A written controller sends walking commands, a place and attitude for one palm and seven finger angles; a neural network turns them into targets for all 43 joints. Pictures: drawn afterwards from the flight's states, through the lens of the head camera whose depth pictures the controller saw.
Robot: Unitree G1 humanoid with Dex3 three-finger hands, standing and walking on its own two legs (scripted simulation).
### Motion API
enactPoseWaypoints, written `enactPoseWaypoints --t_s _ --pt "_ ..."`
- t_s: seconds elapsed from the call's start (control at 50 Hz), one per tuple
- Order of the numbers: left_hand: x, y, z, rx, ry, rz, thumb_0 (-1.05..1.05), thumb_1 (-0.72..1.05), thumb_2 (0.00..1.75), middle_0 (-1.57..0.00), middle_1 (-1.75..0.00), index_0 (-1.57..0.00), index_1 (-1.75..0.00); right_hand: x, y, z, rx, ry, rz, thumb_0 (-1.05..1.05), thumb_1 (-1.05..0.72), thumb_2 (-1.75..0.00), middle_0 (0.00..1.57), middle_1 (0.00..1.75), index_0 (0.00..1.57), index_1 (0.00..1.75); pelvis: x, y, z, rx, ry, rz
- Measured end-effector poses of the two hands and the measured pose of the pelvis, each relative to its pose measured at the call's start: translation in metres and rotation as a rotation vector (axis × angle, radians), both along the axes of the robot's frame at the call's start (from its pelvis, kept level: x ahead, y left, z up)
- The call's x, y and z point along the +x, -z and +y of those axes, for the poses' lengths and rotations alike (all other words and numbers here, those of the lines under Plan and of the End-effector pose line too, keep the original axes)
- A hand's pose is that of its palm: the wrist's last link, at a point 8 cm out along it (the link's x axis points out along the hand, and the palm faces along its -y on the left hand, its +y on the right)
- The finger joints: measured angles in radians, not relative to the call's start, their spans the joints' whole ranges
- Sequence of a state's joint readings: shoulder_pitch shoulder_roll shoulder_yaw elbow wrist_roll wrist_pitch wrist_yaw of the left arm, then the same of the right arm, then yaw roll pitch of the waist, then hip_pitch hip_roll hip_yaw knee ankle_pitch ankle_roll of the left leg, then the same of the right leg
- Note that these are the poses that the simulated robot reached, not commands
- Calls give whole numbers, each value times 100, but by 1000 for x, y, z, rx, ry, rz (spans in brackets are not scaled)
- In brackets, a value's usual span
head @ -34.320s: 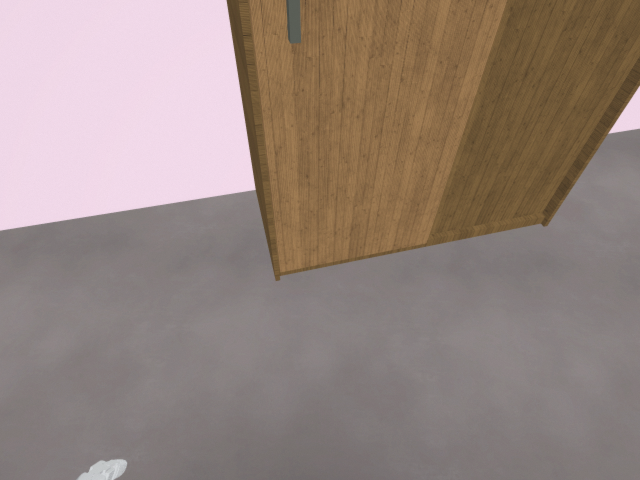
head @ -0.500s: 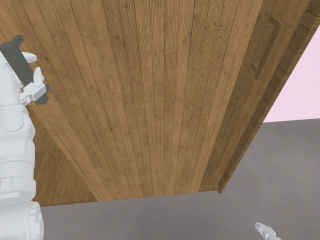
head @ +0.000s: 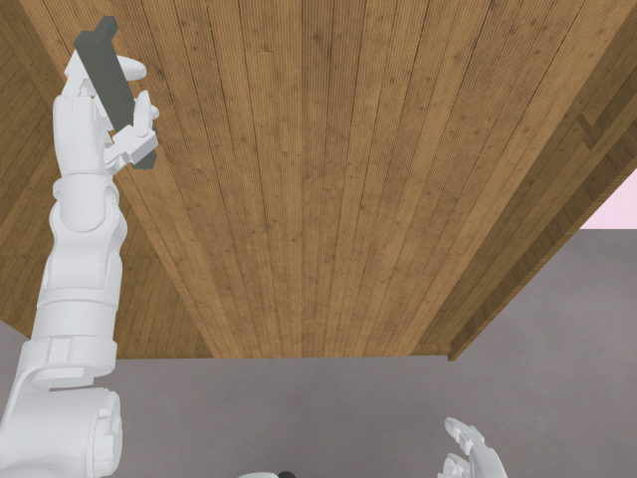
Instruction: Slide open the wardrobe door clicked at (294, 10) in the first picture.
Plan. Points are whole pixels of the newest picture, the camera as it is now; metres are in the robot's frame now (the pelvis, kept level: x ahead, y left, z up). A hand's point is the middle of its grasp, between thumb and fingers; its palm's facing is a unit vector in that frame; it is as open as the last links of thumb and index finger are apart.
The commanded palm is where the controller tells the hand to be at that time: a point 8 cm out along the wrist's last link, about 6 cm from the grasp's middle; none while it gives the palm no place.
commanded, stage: stop walking and hold the door there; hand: left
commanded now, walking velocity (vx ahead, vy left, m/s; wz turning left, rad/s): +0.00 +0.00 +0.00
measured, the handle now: (127, 97) +0.45 +0.26 +0.21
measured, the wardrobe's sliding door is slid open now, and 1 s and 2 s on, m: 0.44 0.44 0.44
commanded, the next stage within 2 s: loosen the grip on the handle in 0.50 s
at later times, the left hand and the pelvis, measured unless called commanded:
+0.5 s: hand (145, 131) +0.42 +0.23 +0.20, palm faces +0.40 -0.90 -0.19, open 5.7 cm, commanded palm +0.38 +0.28 +0.17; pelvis -0.01 -0.04 -0.01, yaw -1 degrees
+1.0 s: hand (144, 131) +0.42 +0.23 +0.20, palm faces +0.38 -0.91 -0.19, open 12.6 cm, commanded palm +0.38 +0.27 +0.20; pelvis -0.03 -0.03 -0.01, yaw +0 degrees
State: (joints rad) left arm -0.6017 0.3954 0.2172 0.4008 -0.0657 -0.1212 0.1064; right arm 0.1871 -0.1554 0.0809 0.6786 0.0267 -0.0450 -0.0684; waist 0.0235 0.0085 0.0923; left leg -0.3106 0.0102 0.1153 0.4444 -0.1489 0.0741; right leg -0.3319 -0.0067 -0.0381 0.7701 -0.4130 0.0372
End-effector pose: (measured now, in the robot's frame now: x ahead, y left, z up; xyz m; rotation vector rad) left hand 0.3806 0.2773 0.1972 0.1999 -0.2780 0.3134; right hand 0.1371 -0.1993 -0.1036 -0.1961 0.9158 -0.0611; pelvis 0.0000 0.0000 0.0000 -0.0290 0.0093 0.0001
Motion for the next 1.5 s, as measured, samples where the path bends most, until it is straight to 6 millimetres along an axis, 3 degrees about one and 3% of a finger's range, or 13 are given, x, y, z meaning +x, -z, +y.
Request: enactPoseWaypoints --t_s 0.08,0.18,0.34,0.46,0.6,0.68,0.74,0.9,1.06,1.34,1.5 --pt "-1 -1 -1 12 -21 22 -13 72 75 -46 -140 -31 -140 -1 0 -10 0 -8 -19 1 -90 -90 21 30 21 30 -6 1 -8 0 11 4" --pt "-3 -3 -3 33 -61 44 -14 71 75 -46 -140 -30 -140 -8 4 -45 -29 35 -32 1 -90 -90 21 30 21 30 -14 6 -19 2 24 6" --pt "-3 -5 -3 16 -80 67 -14 69 77 -46 -140 -33 -140 -44 -2 -108 -150 162 9 1 -91 -90 21 30 21 30 -13 8 -30 5 19 -3" --pt "-4 -5 -4 8 -91 76 -13 69 77 -46 -140 -34 -140 -70 -2 -128 -186 211 55 1 -91 -90 20 30 20 30 -13 7 -35 5 24 -5" --pt "-4 -6 -3 14 -96 89 -14 68 77 -46 -140 -36 -140 -85 6 -120 -155 225 91 1 -91 -90 20 30 20 30 -13 7 -37 6 27 -12" --pt "6 -11 5 -30 -60 149 -12 58 76 -47 -141 -39 -140 -86 2 -109 -128 166 61 2 -91 -90 20 30 20 30 -20 7 -40 18 14 13" --pt "-2 -14 9 -39 -77 137 -8 48 73 -48 -143 -41 -140 -83 -2 -105 -121 144 7 2 -91 -90 21 30 21 30 -25 7 -39 20 13 21" --pt "-9 -12 4 0 -88 93 -2 -2 47 -46 -140 -36 -135 -78 -1 -99 -128 112 -24 1 -91 -90 21 30 21 30 -35 11 -35 18 4 29" --pt "0 -3 2 12 -70 80 -1 -43 26 -42 -134 -34 -129 -76 0 -94 -144 120 -3 1 -91 -90 21 30 21 30 -28 12 -29 13 10 43" --pt "-4 -2 5 1 -65 83 -1 -55 20 -43 -126 -27 -117 -47 1 -80 -110 118 -20 1 -91 -90 21 30 21 30 -7 10 -26 14 17 43" --pt "-2 -6 10 6 -59 102 -2 -56 20 -46 -127 -31 -119 -35 1 -84 -114 114 -33 1 -91 -90 21 30 21 30 -5 10 -31 16 12 50"
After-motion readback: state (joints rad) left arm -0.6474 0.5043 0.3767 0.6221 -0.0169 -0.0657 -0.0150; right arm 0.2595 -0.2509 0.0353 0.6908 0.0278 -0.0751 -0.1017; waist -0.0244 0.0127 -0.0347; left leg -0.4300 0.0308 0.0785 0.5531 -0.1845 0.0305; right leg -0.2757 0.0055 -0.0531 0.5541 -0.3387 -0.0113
